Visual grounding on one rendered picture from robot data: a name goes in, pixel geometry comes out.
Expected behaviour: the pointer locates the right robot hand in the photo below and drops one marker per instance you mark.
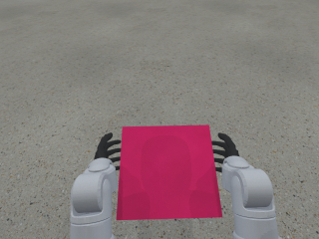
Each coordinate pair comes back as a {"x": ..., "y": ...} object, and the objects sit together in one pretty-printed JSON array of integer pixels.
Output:
[{"x": 228, "y": 145}]

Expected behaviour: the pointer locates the left robot forearm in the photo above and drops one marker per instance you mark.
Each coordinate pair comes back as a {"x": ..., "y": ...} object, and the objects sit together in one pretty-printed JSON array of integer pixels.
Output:
[{"x": 91, "y": 201}]

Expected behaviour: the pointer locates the right robot forearm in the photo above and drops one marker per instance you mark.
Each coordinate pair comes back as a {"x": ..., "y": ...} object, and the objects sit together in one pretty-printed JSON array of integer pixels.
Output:
[{"x": 252, "y": 199}]

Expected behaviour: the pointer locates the carton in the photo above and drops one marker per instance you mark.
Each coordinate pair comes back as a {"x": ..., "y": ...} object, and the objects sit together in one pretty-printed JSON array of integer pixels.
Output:
[{"x": 167, "y": 172}]

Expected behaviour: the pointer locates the left robot hand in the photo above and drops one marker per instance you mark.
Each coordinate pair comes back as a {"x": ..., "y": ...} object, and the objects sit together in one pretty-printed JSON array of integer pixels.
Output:
[{"x": 102, "y": 149}]

